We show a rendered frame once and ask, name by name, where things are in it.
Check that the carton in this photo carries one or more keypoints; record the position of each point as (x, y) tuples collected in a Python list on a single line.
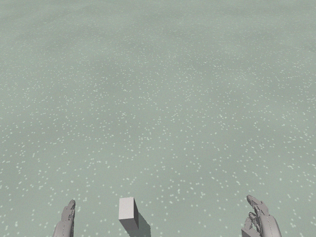
[(128, 213)]

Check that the right robot hand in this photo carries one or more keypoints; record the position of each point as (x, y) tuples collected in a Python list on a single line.
[(266, 225)]

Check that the left robot hand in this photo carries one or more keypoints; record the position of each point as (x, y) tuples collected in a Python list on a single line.
[(65, 227)]

